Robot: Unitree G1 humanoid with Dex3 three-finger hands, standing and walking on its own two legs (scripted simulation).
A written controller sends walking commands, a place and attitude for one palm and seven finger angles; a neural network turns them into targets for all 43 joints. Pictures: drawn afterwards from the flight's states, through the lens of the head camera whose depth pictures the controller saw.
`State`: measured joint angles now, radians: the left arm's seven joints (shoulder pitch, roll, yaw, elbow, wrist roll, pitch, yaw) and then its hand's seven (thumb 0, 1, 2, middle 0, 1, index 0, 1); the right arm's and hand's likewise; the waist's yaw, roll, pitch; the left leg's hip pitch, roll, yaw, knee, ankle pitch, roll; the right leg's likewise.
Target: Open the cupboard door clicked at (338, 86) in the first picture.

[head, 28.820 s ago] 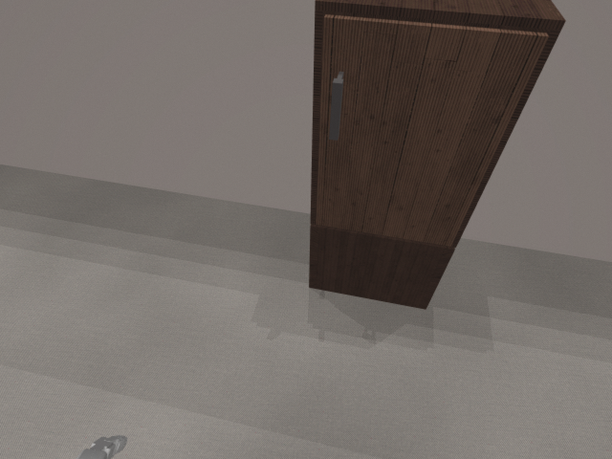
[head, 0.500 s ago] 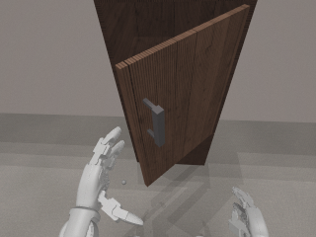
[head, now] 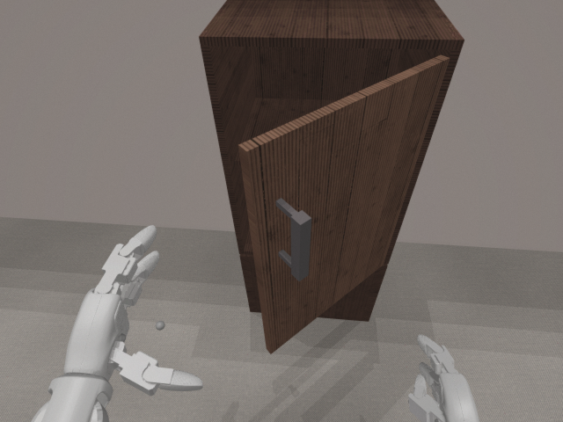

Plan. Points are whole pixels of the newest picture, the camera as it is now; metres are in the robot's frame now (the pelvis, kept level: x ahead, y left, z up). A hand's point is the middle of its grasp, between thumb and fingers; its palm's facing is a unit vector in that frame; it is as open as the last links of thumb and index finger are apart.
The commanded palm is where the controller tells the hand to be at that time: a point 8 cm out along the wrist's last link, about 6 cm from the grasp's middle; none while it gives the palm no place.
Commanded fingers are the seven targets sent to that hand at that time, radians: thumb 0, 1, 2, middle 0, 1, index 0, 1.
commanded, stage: draw the hand back to the body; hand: left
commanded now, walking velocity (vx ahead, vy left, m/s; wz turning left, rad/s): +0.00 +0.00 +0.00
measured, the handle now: (291, 240) +0.36 +0.03 +0.08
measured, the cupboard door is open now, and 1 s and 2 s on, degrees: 44 44 44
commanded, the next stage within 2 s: step back with the hand held close in 0.98 s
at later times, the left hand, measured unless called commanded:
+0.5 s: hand (73, 281) +0.21 +0.25 +0.17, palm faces +0.37 -0.82 -0.42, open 10.3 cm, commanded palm +0.16 +0.30 +0.19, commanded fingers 0.00 0.76 0.84 -0.19 -0.30 -0.19 -0.30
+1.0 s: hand (65, 276) +0.21 +0.25 +0.18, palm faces +0.42 -0.80 -0.43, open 7.4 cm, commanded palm +0.16 +0.30 +0.20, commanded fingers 0.00 0.90 0.90 -0.20 -0.30 -0.20 -0.30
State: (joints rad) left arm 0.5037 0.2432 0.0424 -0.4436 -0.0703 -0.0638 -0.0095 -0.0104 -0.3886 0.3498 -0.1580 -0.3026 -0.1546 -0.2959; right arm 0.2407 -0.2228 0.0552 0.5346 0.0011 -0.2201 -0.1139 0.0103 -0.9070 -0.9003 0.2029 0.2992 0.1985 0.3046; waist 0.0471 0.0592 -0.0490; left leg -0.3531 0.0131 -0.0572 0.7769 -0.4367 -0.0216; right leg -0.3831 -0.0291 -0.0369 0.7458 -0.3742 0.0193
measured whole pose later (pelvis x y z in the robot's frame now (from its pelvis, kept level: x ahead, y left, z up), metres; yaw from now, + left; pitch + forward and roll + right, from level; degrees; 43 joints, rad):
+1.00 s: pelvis +0.02 +0.00 +0.03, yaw -2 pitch -4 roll -1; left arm 0.48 0.32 0.31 -0.41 -0.01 -0.09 0.12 0.02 0.89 0.90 -0.21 -0.30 -0.21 -0.30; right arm 0.19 -0.22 0.02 0.67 -0.02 -0.15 -0.10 0.01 -0.91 -0.90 0.20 0.30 0.20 0.30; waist 0.07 0.06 0.03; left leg -0.04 0.03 -0.02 0.40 -0.29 -0.02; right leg -0.08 -0.01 -0.01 0.37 -0.22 0.02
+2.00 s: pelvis -0.11 +0.02 +0.01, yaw +2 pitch -2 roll -1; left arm 0.50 0.46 0.46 -0.52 0.02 -0.25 0.15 0.02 0.89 0.90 -0.21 -0.30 -0.21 -0.30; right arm 0.25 -0.21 0.01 0.59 0.00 -0.14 -0.09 0.01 -0.90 -0.90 0.21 0.30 0.20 0.31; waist -0.02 -0.02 0.07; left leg -0.44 0.00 -0.04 0.66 -0.19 0.01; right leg -0.41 0.00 0.04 0.59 -0.15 0.03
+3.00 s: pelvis -0.24 -0.01 +0.03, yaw -2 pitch +0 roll +0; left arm 0.63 0.42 0.43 -0.46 -0.02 -0.22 0.14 0.01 0.89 0.90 -0.22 -0.30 -0.21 -0.30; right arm 0.30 -0.22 0.00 0.67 0.00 -0.14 -0.07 0.01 -0.91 -0.90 0.20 0.30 0.20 0.30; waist 0.01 0.00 -0.06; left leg -0.35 0.01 0.01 0.68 -0.32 0.00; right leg -0.20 0.06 -0.01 0.44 -0.25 -0.06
